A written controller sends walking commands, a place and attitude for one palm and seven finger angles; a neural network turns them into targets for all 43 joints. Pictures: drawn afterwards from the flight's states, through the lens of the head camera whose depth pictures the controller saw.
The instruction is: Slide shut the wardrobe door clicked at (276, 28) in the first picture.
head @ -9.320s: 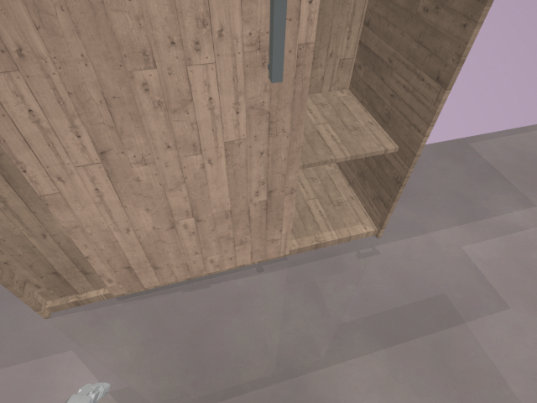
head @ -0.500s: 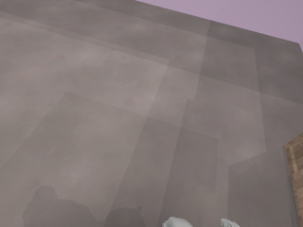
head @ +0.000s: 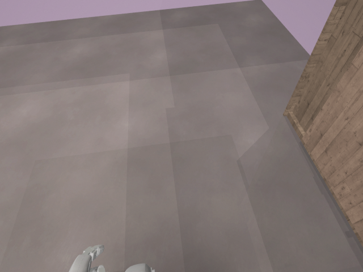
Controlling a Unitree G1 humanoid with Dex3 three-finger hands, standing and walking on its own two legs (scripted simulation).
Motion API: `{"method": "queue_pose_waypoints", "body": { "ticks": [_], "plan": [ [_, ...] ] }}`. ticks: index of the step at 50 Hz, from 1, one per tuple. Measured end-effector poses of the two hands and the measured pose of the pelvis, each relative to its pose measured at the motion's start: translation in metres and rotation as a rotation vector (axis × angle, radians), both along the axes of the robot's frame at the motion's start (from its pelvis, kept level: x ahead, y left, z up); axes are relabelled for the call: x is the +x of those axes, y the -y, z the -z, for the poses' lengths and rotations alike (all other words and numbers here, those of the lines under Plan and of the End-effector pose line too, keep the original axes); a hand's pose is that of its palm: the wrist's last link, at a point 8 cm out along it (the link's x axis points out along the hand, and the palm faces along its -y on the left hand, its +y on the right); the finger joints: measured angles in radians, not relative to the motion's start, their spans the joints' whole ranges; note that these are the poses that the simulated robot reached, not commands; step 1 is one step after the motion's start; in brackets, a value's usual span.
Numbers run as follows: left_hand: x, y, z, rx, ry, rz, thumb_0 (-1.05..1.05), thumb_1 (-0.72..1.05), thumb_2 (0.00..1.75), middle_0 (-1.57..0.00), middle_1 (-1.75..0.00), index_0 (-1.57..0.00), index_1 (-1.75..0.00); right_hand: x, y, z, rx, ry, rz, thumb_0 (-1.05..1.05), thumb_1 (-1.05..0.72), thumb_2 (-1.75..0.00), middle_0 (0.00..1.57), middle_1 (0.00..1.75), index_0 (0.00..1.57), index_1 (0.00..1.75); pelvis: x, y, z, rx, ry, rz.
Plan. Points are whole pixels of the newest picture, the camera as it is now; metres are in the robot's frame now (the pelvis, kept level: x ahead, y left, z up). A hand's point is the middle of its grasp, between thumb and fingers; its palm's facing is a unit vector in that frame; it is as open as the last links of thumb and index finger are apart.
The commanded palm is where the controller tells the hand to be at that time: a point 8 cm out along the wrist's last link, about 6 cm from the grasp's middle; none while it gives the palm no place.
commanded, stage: turn to face it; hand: left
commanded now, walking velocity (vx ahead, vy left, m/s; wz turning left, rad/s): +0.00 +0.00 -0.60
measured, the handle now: out of the picture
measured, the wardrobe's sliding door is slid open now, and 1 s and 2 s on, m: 0.44 0.44 0.44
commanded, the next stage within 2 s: none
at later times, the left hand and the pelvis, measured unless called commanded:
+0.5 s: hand out of the picture +0.09 +0.24 -0.18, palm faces -0.17 -0.97 -0.20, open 7.4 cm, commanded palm none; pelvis +0.01 +0.04 +0.00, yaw -17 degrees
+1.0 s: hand (138, 246) +0.20 +0.13 -0.15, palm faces -0.58 -0.78 -0.23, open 7.4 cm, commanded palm none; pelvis -0.01 +0.04 +0.00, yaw -36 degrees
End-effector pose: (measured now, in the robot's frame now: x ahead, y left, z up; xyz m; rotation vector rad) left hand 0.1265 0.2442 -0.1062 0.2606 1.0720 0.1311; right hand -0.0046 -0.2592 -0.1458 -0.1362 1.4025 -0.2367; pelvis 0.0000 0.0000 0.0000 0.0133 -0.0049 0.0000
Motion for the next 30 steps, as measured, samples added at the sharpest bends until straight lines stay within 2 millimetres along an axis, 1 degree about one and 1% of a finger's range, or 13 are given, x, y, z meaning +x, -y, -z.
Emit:
{"method": "queue_pose_waypoints", "body": {
  "ticks": [5,10,15,18,21,24,27,30],
  "plan": [
    [-0.005,0.016,-0.004,-0.009,-0.051,0.034,0.00,0.90,0.90,-0.20,-0.30,-0.21,-0.30,0.024,0.008,-0.013,0.001,0.088,0.022,0.01,-0.90,-0.89,0.20,0.30,0.20,0.30,0.002,0.009,-0.011,0.013,-0.008,0.059],
    [-0.018,0.019,0.003,-0.026,-0.106,0.047,0.00,0.90,0.90,-0.21,-0.30,-0.21,-0.30,0.048,0.010,-0.021,-0.021,0.159,0.032,0.00,-0.90,-0.89,0.20,0.30,0.20,0.30,0.005,0.007,-0.012,0.006,-0.013,0.112],
    [-0.035,0.007,0.014,-0.038,-0.174,0.047,0.00,0.90,0.90,-0.21,-0.30,-0.21,-0.30,0.070,0.004,-0.029,-0.051,0.216,0.038,0.00,-0.90,-0.89,0.20,0.30,0.20,0.30,0.008,-0.003,-0.010,-0.013,-0.016,0.163],
    [-0.042,-0.006,0.023,-0.042,-0.214,0.048,0.00,0.90,0.90,-0.21,-0.30,-0.21,-0.30,0.083,-0.005,-0.036,-0.074,0.254,0.042,0.00,-0.90,-0.89,0.20,0.30,0.20,0.30,0.011,-0.014,-0.009,-0.025,-0.019,0.195],
    [-0.043,-0.024,0.034,-0.047,-0.246,0.058,0.01,0.90,0.90,-0.21,-0.30,-0.21,-0.30,0.092,-0.018,-0.044,-0.103,0.296,0.053,0.00,-0.90,-0.89,0.20,0.30,0.20,0.30,0.014,-0.028,-0.005,-0.036,-0.023,0.228],
    [-0.035,-0.041,0.046,-0.053,-0.262,0.078,0.01,0.90,0.90,-0.20,-0.30,-0.21,-0.30,0.090,-0.032,-0.050,-0.132,0.326,0.066,0.00,-0.90,-0.89,0.20,0.30,0.20,0.30,0.015,-0.041,-0.001,-0.035,-0.013,0.271],
    [-0.020,-0.051,0.044,-0.052,-0.264,0.131,0.01,0.90,0.90,-0.20,-0.30,-0.20,-0.30,0.075,-0.045,-0.058,-0.141,0.320,0.096,0.00,-0.90,-0.89,0.20,0.30,0.20,0.30,0.015,-0.051,-0.006,-0.051,-0.002,0.325],
    [-0.003,-0.058,0.038,-0.049,-0.253,0.177,0.01,0.90,0.90,-0.20,-0.30,-0.20,-0.30,0.056,-0.057,-0.062,-0.143,0.298,0.140,0.00,-0.90,-0.89,0.20,0.30,0.20,0.30,0.016,-0.058,-0.012,-0.062,0.000,0.359]
  ]
}}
